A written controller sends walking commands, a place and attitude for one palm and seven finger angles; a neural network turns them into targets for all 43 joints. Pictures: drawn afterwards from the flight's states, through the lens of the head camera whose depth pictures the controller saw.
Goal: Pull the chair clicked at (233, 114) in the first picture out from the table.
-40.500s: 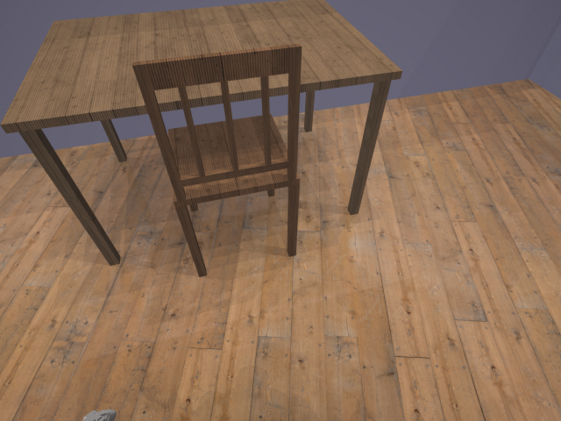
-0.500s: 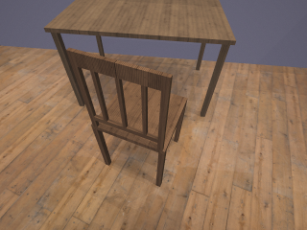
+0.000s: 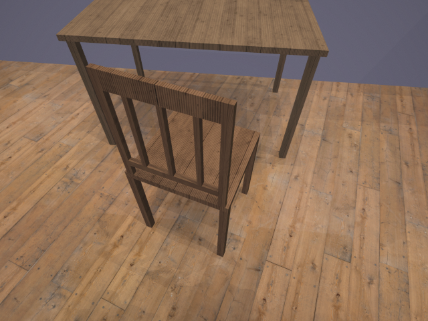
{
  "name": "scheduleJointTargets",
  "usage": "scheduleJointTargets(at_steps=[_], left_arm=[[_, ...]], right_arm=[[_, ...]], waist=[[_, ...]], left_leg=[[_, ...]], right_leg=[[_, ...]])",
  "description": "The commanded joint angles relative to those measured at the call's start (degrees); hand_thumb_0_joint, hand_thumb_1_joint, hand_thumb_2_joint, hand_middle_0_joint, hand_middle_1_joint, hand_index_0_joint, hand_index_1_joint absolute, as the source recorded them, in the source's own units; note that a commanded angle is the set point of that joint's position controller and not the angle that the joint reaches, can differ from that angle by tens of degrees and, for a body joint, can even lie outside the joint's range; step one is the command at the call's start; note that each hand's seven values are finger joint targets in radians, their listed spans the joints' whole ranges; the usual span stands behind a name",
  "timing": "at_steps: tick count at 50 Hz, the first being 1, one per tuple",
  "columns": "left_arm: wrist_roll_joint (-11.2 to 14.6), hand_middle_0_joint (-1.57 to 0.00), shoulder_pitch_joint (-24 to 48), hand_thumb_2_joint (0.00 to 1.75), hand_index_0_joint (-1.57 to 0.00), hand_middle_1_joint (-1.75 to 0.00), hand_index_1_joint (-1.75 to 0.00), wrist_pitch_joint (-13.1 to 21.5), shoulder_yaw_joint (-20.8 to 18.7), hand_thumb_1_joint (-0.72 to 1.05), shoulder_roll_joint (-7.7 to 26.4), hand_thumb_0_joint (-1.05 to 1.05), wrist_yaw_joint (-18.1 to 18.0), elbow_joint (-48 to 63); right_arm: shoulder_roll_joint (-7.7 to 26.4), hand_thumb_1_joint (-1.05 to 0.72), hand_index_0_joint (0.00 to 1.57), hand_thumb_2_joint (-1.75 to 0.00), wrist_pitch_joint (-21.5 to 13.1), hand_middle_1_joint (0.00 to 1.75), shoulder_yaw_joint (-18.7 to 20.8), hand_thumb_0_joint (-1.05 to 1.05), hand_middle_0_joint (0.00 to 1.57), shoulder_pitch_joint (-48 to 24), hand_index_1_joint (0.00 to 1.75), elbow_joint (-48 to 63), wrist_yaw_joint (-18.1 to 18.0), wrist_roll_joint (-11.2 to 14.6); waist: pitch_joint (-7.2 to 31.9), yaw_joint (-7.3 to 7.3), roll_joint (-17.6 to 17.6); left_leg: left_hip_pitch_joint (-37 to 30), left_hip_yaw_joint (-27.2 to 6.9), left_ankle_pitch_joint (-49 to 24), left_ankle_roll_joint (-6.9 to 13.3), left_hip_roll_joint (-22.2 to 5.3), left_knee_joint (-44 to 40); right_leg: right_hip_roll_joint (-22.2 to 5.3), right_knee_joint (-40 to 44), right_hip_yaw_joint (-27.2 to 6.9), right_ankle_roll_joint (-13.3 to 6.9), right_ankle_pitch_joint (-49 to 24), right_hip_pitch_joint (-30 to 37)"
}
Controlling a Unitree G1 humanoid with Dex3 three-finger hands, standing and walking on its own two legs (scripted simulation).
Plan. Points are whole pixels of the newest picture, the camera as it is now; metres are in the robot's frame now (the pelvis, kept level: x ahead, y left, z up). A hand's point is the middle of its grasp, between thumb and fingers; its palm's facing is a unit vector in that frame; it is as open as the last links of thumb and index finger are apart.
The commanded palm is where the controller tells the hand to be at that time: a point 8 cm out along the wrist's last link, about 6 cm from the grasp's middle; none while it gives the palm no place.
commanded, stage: look to check the result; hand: left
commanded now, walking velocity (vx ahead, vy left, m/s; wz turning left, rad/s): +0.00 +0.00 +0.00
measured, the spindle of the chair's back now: (167, 143) +0.60 +0.17 -0.09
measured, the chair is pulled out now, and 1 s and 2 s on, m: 0.46 0.46 0.46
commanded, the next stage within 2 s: stand and wait in 0.30 s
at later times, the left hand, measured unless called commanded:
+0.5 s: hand out of the picture +0.01 +0.16 -0.18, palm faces +0.02 -0.99 -0.17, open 7.3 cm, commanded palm none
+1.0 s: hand out of the picture +0.02 +0.17 -0.18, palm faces +0.02 -0.99 -0.17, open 7.3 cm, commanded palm none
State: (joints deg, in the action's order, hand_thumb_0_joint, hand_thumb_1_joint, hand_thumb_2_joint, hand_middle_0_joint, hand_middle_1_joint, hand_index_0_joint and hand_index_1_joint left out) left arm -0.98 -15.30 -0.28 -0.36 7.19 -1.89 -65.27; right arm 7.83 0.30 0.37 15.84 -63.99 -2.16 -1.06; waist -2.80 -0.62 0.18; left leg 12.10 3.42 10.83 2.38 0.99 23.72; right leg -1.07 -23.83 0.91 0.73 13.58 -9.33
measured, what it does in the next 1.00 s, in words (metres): stands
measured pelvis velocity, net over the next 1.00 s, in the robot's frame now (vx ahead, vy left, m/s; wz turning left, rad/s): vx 0.02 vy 0.00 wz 0.00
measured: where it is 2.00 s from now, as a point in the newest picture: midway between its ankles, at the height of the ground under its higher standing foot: outside the picture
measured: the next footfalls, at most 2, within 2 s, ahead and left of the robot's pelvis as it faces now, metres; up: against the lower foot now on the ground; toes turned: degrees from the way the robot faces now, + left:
none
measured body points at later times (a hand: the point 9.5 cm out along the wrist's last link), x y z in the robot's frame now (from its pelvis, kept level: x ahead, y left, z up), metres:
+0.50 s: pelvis +0.02 +0.00 +0.00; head +0.03 +0.00 +0.45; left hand +0.01 +0.21 -0.16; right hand +0.01 -0.22 -0.16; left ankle +0.02 +0.09 -0.74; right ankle -0.01 -0.13 -0.74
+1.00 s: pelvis +0.02 +0.00 +0.00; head +0.04 +0.01 +0.45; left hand +0.02 +0.22 -0.16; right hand +0.02 -0.22 -0.16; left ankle +0.02 +0.09 -0.74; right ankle -0.01 -0.13 -0.74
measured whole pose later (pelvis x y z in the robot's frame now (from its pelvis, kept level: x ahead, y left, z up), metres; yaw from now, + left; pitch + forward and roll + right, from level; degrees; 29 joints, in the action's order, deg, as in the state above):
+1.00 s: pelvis +0.02 +0.00 +0.00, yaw +0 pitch -1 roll +0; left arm -0.6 -15.2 0.2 -0.2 7.7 -1.9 -66.2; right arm 8.2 -0.4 -0.3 15.1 -65.7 -2.4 -0.9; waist -2.3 -0.4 -0.3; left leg 8.6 3.6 11.7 2.5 1.5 21.3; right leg -1.4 -20.9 0.6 1.1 14.1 -5.7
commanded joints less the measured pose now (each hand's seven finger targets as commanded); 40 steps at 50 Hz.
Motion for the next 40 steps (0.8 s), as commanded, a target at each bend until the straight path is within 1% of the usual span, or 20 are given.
scheduleJointTargets(at_steps=[1,2,5,8,9,10,18,23,24,25,29,30,31,32,33,34,36,37,39,40], left_arm=[[0.21,-0.2,-3.55,0.9,-0.2,-0.3,-0.3,0.64,-0.57,0.9,5.02,0.0,-0.49,1.52],[0.22,-0.2,-3.5,0.9,-0.2,-0.3,-0.3,0.67,-0.62,0.9,5.02,0.0,-0.46,1.52],[0.22,-0.2,-3.51,0.9,-0.2,-0.3,-0.3,0.73,-0.56,0.9,5.23,0.0,-0.48,1.48],[0.3,-0.2,-3.44,0.9,-0.2,-0.3,-0.3,0.8,-0.49,0.9,5.22,0.0,-0.43,1.39],[0.32,-0.2,-3.54,0.9,-0.2,-0.3,-0.3,0.87,-0.5,0.9,5.23,0.0,-0.43,1.43],[0.3,-0.2,-3.22,0.9,-0.2,-0.3,-0.3,0.86,-0.44,0.9,5.37,0.0,-0.47,1.4],[0.44,-0.2,-3.31,0.9,-0.2,-0.3,-0.3,1.03,-0.37,0.9,5.42,0.0,-0.53,1.09],[0.45,-0.2,-3.37,0.9,-0.2,-0.3,-0.3,1.03,-0.34,0.9,5.41,0.0,-0.56,0.77],[0.43,-0.2,-3.38,0.9,-0.2,-0.3,-0.3,1.02,-0.33,0.9,5.47,0.0,-0.55,0.8],[0.38,-0.2,-3.31,0.9,-0.2,-0.3,-0.3,1.04,-0.35,0.9,5.6,0.0,-0.59,0.76],[0.47,-0.2,-3.5,0.9,-0.2,-0.3,-0.3,1.02,-0.34,0.9,5.53,0.0,-0.55,0.59],[0.42,-0.2,-3.38,0.9,-0.2,-0.3,-0.3,1.01,-0.32,0.9,5.71,0.0,-0.59,0.55],[0.41,-0.2,-3.5,0.9,-0.2,-0.3,-0.3,1.01,-0.36,0.9,5.6,0.0,-0.57,0.57],[0.46,-0.2,-3.65,0.9,-0.2,-0.3,-0.3,1.06,-0.44,0.9,5.63,0.0,-0.57,0.5],[0.47,-0.2,-3.39,0.9,-0.2,-0.3,-0.3,1.03,-0.4,0.9,5.65,0.0,-0.56,0.48],[0.48,-0.2,-3.5,0.9,-0.2,-0.3,-0.3,1.06,-0.44,0.9,5.77,0.0,-0.56,0.61],[0.46,-0.2,-3.37,0.9,-0.2,-0.3,-0.3,1.02,-0.34,0.9,5.66,0.0,-0.59,0.5],[0.47,-0.2,-3.66,0.9,-0.2,-0.3,-0.3,1.05,-0.39,0.9,5.58,0.0,-0.57,0.49],[0.49,-0.2,-3.51,0.9,-0.2,-0.3,-0.3,1.08,-0.45,0.9,5.66,0.0,-0.57,0.48],[0.48,-0.2,-3.48,0.9,-0.2,-0.3,-0.3,1.07,-0.47,0.9,5.85,0.0,-0.62,0.57]], right_arm=[[5.45,-0.9,0.2,-0.9,-0.53,0.3,1.24,0.0,0.2,3.5,0.3,1.3,-0.2,0.03],[5.43,-0.9,0.2,-0.9,-0.59,0.3,1.16,0.0,0.2,3.46,0.3,1.24,-0.25,-0.01],[5.47,-0.9,0.2,-0.9,-0.56,0.3,1.12,0.0,0.2,3.32,0.3,1.29,-0.25,0.18],[5.65,-0.9,0.2,-0.9,-0.67,0.3,1.13,0.0,0.2,3.0,0.3,1.09,-0.24,0.07],[5.7,-0.9,0.2,-0.9,-0.71,0.3,1.18,0.0,0.2,3.18,0.3,1.08,-0.25,0.07],[5.71,-0.9,0.2,-0.9,-0.57,0.3,1.06,0.0,0.2,2.94,0.3,1.09,-0.26,0.15],[5.87,-0.9,0.2,-0.9,-0.84,0.3,0.98,0.0,0.2,2.48,0.3,0.69,-0.32,0.15],[5.9,-0.9,0.2,-0.9,-0.93,0.3,0.86,0.0,0.2,2.23,0.3,0.33,-0.4,0.18],[5.82,-0.9,0.2,-0.9,-0.93,0.3,0.89,0.0,0.2,2.21,0.3,0.31,-0.39,0.2],[5.76,-0.9,0.2,-0.9,-0.8,0.3,0.84,0.0,0.2,2.34,0.3,0.3,-0.38,0.27],[5.92,-0.9,0.2,-0.9,-0.96,0.3,0.77,0.0,0.2,2.42,0.3,-0.01,-0.43,0.18],[5.93,-0.9,0.2,-0.9,-0.89,0.3,0.67,0.0,0.2,2.47,0.3,0.04,-0.41,0.27],[6.04,-0.9,0.2,-0.9,-1.01,0.3,0.72,0.0,0.2,2.24,0.3,0.07,-0.42,0.18],[6.01,-0.9,0.2,-0.9,-1.09,0.3,0.7,0.0,0.2,2.35,0.3,0.02,-0.45,0.16],[6.12,-0.9,0.2,-0.9,-1.09,0.3,0.69,0.0,0.2,2.5,0.3,-0.13,-0.47,0.17],[6.13,-0.9,0.2,-0.9,-1.14,0.3,0.7,0.0,0.2,2.66,0.3,-0.12,-0.47,0.2],[6.17,-0.9,0.2,-0.9,-1.07,0.3,0.63,0.0,0.2,2.42,0.3,-0.2,-0.44,0.21],[6.15,-0.9,0.2,-0.9,-1.14,0.3,0.67,0.0,0.2,2.58,0.3,-0.21,-0.45,0.15],[6.26,-0.9,0.2,-0.9,-1.25,0.3,0.65,0.0,0.2,2.72,0.3,-0.16,-0.51,0.18],[6.17,-0.9,0.2,-0.9,-1.2,0.3,0.62,0.0,0.2,2.64,0.3,-0.17,-0.49,0.3]], waist=[[-1.41,-0.1,0.24],[-1.47,-0.02,0.79],[-1.59,0.07,-0.41],[-0.9,-0.03,-0.49],[0.05,-0.04,-0.67],[-1.17,-0.02,-1.06],[0.68,-0.06,-0.98],[0.35,0.01,-0.57],[-0.34,0.03,-0.08],[-0.74,0.04,-0.91],[-0.59,0.04,-0.01],[-1.22,0.06,-0.74],[-0.74,0.04,0.13],[0.18,0.07,-0.49],[-0.07,0.03,-0.13],[0.39,0.02,-0.7],[-0.89,0.01,-1.02],[-0.24,0.12,-0.37],[0.33,0.04,-0.49],[-0.29,0.18,-0.87]], left_leg=[[-1.49,-7.73,-1.12,0.46,-6.83,-5.29],[-1.4,-7.76,-1.29,0.43,-6.87,-5.32],[-1.42,-7.68,-1.89,0.45,-6.88,-5.12],[-2.59,-7.54,-3.13,0.38,-6.8,-4.91],[-3.11,-7.43,-3.83,0.42,-6.82,-4.65],[-2.56,-7.3,-3.55,0.32,-6.82,-4.66],[-4.43,-7.13,-6.9,0.27,-6.91,-4.35],[-4.94,-7.01,-8.03,0.28,-7.05,-4.56],[-4.69,-6.9,-7.66,0.24,-7.03,-4.77],[-4.27,-6.82,-7.57,0.18,-7.06,-4.69],[-4.73,-6.87,-7.85,0.19,-7.07,-5.05],[-4.3,-6.79,-7.82,0.16,-7.12,-5.13],[-4.86,-6.82,-8.55,0.19,-7.04,-5.12],[-5.51,-6.83,-9.35,0.28,-7.15,-4.97],[-5.23,-6.94,-9.05,0.27,-7.1,-5.05],[-5.39,-7.0,-9.31,0.29,-7.13,-5.01],[-4.85,-6.98,-9.0,0.21,-7.1,-5.32],[-5.3,-6.86,-9.1,0.24,-7.11,-5.3],[-5.68,-6.97,-10.66,0.3,-7.1,-5.02],[-5.25,-6.92,-10.67,0.35,-7.11,-5.03]], right_leg=[[-3.87,4.94,-4.38,-1.99,-1.98,-4.32],[-3.81,4.9,-4.27,-1.96,-2.23,-4.14],[-3.88,5.44,-4.25,-1.86,-2.38,-3.72],[-4.14,5.22,-4.35,-1.85,-3.18,-3.83],[-4.18,5.23,-4.51,-1.89,-3.7,-3.37],[-4.03,5.69,-4.47,-1.84,-3.4,-3.56],[-4.38,5.49,-4.67,-1.79,-5.94,-2.34],[-4.45,5.7,-4.64,-1.73,-6.83,-2.11],[-4.53,5.84,-4.52,-1.68,-6.46,-2.38],[-4.35,6.32,-4.5,-1.64,-6.42,-2.05],[-4.49,6.14,-4.46,-1.64,-6.43,-1.87],[-4.36,6.43,-4.35,-1.62,-6.24,-1.87],[-4.5,6.23,-4.56,-1.59,-6.83,-1.83],[-4.5,6.04,-4.46,-1.6,-7.49,-1.43],[-4.49,6.07,-4.43,-1.59,-7.09,-1.36],[-4.5,6.08,-4.41,-1.58,-7.19,-1.06],[-4.49,6.32,-4.43,-1.55,-6.92,-1.39],[-4.61,6.3,-4.28,-1.56,-6.86,-1.21],[-4.54,6.01,-4.3,-1.52,-7.95,-0.81],[-4.63,6.37,-4.01,-1.51,-7.88,-0.61]])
